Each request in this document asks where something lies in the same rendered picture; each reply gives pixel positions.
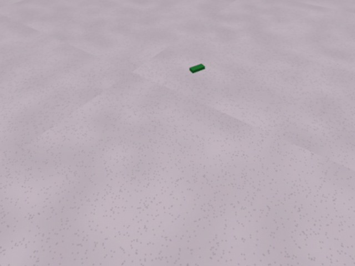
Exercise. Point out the small box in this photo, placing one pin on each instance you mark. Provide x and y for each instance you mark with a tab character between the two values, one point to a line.
197	68

